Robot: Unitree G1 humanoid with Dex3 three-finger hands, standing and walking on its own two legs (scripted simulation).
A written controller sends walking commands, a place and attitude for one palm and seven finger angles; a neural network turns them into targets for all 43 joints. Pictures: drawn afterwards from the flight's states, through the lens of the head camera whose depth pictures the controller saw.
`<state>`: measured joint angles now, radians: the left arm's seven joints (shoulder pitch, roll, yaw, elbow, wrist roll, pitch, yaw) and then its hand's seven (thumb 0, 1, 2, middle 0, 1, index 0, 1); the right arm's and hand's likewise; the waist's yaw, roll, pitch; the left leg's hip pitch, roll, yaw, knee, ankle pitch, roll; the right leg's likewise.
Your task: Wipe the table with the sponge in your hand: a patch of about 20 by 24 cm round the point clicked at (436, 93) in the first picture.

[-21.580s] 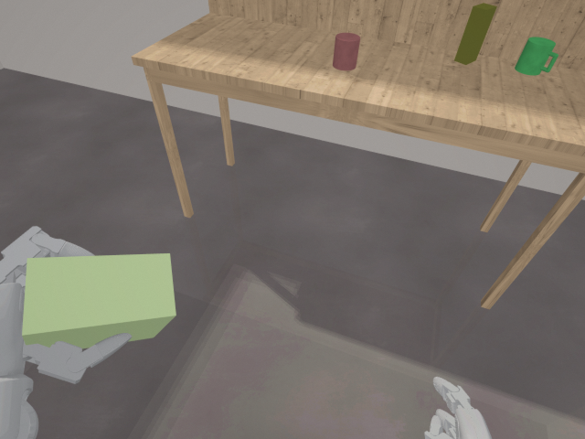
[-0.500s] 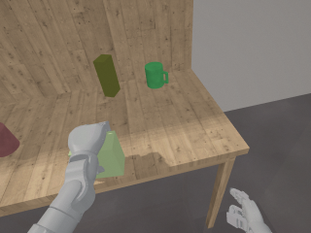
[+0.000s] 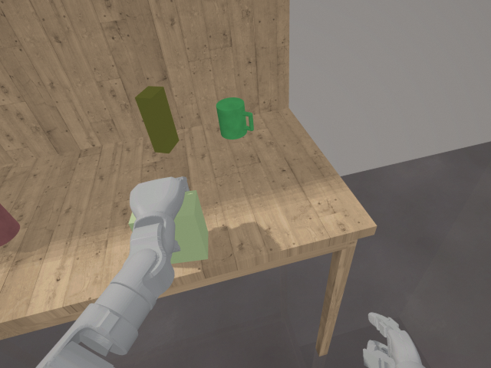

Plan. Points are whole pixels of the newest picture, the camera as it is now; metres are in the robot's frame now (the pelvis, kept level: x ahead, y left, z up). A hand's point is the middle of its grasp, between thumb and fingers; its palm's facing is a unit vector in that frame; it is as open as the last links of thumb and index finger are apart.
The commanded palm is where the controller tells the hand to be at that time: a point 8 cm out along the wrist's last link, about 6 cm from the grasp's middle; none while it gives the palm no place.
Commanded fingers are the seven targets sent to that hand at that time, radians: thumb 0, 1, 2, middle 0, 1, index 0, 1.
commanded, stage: wipe forward along the third lane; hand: left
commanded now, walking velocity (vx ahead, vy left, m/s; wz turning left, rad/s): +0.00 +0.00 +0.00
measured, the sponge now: (175, 236) +0.34 +0.19 +0.04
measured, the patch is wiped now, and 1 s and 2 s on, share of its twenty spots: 0.85 0.95 1.00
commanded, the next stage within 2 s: wipe back along the third lane in 1.42 s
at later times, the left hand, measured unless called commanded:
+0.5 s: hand (175, 199) +0.39 +0.19 +0.08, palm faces -0.06 -0.02 -1.00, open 10.3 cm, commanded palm +0.38 +0.20 +0.12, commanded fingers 0.00 0.10 1.30 -1.20 -1.60 -1.20 -1.60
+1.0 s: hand (172, 182) +0.43 +0.22 +0.09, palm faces -0.08 +0.00 -1.00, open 10.3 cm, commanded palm +0.43 +0.22 +0.12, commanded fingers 0.00 0.10 1.30 -1.20 -1.60 -1.20 -1.60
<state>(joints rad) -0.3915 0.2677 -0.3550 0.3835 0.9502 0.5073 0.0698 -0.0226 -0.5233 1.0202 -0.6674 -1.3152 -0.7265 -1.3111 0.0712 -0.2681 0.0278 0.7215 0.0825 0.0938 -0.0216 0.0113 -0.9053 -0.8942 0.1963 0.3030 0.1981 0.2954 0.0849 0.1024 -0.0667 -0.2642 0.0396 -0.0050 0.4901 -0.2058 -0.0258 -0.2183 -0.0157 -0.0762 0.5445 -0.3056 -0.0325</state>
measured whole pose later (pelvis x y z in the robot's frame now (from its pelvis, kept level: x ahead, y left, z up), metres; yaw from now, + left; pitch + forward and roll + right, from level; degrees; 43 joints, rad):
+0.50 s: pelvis +0.00 -0.02 +0.00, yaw +0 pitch +3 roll +1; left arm -0.60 0.32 -0.23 0.72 0.96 0.36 0.09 -0.01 -0.55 1.02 -0.70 -1.29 -0.76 -1.29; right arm 0.19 -0.28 0.00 0.75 0.07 0.11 -0.06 0.01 -0.91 -0.89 0.20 0.30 0.20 0.30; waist 0.02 0.09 -0.09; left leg -0.38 0.06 -0.01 0.53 -0.21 0.00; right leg -0.33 0.01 -0.08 0.58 -0.31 -0.06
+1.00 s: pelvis +0.00 -0.02 -0.01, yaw -1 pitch +7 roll +0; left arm -0.76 0.41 -0.13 0.96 0.99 0.25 0.12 0.00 -0.56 1.03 -0.71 -1.29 -0.77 -1.29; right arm 0.24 -0.29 -0.01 0.75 0.07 0.11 -0.05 0.01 -0.91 -0.89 0.20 0.30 0.20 0.30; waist -0.04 0.08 -0.10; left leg -0.46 0.08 -0.02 0.55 -0.22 0.01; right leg -0.40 0.03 -0.07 0.57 -0.29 -0.06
